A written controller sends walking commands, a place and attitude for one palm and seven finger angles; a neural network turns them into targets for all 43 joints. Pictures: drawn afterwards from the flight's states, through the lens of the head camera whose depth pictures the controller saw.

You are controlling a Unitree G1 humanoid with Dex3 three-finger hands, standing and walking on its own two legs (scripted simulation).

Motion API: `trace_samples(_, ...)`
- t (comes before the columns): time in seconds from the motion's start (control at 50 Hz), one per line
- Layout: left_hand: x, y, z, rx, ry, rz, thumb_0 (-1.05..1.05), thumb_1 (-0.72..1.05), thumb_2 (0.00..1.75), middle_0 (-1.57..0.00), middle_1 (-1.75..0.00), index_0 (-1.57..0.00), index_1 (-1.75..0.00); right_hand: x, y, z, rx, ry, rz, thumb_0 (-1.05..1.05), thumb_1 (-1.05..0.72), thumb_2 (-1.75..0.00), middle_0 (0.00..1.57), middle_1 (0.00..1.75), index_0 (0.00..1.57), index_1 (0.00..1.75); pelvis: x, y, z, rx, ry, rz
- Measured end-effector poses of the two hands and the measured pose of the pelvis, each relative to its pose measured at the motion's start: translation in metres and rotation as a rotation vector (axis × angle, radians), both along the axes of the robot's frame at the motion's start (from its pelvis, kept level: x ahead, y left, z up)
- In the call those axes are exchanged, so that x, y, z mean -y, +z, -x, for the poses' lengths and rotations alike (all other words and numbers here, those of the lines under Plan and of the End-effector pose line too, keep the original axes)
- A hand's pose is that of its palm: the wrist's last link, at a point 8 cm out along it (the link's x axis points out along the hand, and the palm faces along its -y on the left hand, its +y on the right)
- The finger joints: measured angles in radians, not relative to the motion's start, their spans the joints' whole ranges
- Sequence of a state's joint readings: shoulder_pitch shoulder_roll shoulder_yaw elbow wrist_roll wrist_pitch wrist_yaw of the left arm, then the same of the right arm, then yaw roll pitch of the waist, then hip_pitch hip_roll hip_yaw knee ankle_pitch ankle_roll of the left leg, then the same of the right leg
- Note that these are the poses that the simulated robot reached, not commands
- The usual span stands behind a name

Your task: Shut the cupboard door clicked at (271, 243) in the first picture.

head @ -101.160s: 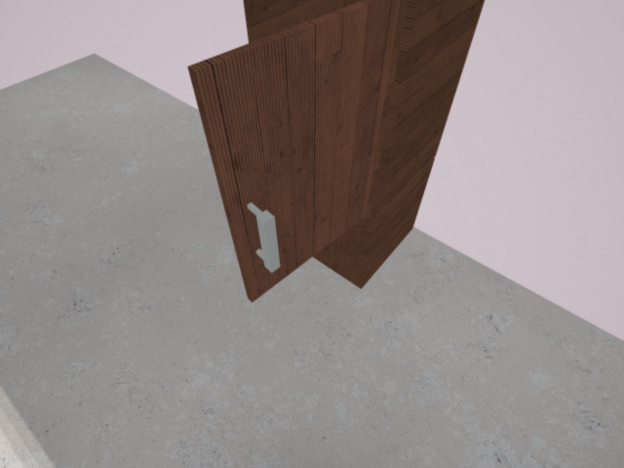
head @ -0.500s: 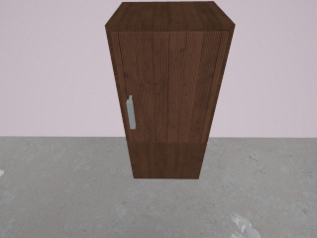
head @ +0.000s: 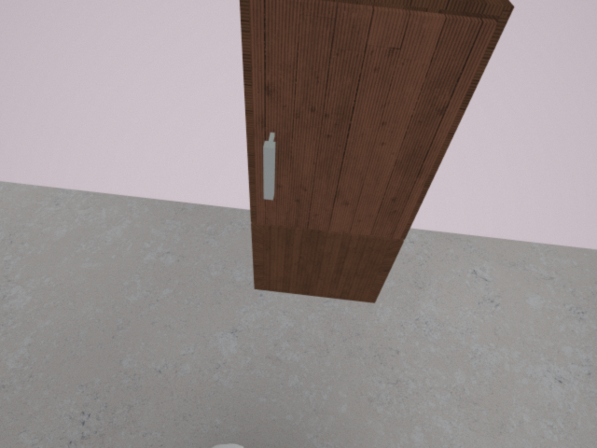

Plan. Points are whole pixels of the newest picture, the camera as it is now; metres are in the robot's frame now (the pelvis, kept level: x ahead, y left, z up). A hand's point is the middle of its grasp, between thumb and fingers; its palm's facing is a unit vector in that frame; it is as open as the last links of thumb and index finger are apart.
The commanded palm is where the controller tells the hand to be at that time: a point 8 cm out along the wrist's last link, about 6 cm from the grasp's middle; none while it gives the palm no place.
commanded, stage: let the arm hang, fingers relaxed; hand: left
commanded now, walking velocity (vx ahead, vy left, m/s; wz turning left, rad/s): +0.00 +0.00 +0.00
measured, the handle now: (270, 166) +0.72 +0.10 -0.09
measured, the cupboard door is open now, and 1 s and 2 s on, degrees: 0 0 0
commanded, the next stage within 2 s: look to check the result in 0.72 s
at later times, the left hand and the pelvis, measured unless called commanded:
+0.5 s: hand out of the picture -0.05 +0.19 -0.17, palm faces +0.03 -0.99 -0.15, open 7.4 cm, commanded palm none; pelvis -0.01 +0.03 +0.01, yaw -2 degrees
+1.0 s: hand out of the picture -0.04 +0.18 -0.17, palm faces +0.02 -0.99 -0.17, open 7.4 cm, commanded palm none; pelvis +0.00 +0.02 +0.01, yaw -3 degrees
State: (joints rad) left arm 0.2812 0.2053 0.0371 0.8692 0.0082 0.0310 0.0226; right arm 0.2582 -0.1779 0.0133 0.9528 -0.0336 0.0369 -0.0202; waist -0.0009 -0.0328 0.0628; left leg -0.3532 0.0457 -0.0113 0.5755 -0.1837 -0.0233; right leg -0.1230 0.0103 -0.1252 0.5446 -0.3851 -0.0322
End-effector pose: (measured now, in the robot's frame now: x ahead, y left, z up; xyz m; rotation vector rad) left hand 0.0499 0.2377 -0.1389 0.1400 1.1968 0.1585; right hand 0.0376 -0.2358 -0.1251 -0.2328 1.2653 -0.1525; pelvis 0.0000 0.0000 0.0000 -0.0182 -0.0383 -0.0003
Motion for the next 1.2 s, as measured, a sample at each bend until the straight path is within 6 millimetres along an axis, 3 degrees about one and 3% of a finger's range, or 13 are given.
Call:
trace_samples(0.18,-0.029,0.01,0.07,-0.222,0.023,-0.049,-0.01,0.93,0.89,-0.2,-0.3,-0.19,-0.3,-0.027,-0.011,0.035,-0.075,-0.066,-0.055,0.01,-0.92,-0.9,0.21,0.3,0.2,0.3,-0.018,0.008,0.004,0.016,-0.018,0.001)
trace_samples(0.36,-0.018,0.006,0.102,-0.304,0.036,-0.003,0.0,0.91,0.89,-0.2,-0.3,-0.19,-0.3,-0.042,-0.011,0.055,-0.117,-0.092,-0.073,0.01,-0.91,-0.9,0.2,0.3,0.2,0.3,-0.027,0.011,0.006,0.019,-0.031,-0.009)
trace_samples(0.6,0.009,-0.001,0.102,-0.299,0.027,0.069,0.0,0.9,0.89,-0.2,-0.3,-0.19,-0.3,-0.053,-0.01,0.067,-0.136,-0.122,-0.081,0.01,-0.91,-0.9,0.2,0.3,0.2,0.3,-0.029,0.011,0.007,0.014,-0.037,-0.013)
trace_samples(0.86,0.007,0.001,0.096,-0.308,0.026,0.044,0.0,0.9,0.89,-0.2,-0.3,-0.19,-0.3,-0.058,-0.013,0.075,-0.167,-0.145,-0.104,0.01,-0.91,-0.9,0.2,0.3,0.2,0.3,-0.025,0.01,0.001,0.006,-0.042,-0.016)
trace_samples(1.2,0.013,0.0,0.078,-0.296,0.024,0.047,0.0,0.91,0.89,-0.2,-0.3,-0.19,-0.3,-0.046,-0.011,0.053,-0.157,-0.129,-0.085,0.01,-0.91,-0.9,0.2,0.3,0.2,0.3,-0.019,0.011,-0.01,0.005,-0.041,-0.017)
